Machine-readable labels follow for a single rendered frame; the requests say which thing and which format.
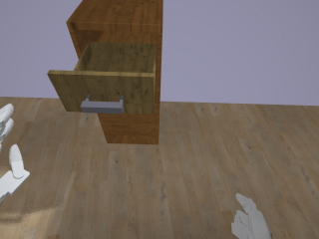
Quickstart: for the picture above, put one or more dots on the drawer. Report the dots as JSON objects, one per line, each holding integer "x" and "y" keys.
{"x": 107, "y": 71}

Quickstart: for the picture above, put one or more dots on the robot right hand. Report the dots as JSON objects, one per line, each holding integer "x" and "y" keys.
{"x": 252, "y": 225}

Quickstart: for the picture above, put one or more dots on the robot left hand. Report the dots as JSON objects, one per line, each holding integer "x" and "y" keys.
{"x": 11, "y": 180}

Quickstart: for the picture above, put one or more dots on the handle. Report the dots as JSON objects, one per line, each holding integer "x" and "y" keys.
{"x": 92, "y": 107}

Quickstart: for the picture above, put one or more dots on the cabinet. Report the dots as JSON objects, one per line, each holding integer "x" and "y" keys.
{"x": 122, "y": 21}

